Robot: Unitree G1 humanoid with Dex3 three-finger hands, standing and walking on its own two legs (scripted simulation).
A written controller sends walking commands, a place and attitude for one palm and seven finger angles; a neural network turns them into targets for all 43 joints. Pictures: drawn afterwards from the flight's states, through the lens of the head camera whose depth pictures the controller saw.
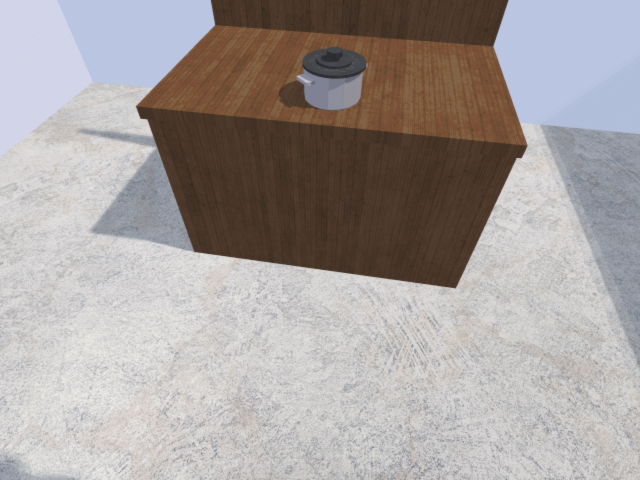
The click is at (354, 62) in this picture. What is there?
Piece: lid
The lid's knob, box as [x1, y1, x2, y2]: [327, 47, 342, 58]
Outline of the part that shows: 327,49 327,56 337,58 342,55 342,49 339,47 329,47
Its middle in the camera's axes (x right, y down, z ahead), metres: +0.04 -0.52 +1.07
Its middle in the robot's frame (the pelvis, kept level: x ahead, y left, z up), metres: +1.16 +0.03 +0.04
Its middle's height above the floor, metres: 0.81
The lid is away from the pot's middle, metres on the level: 0.00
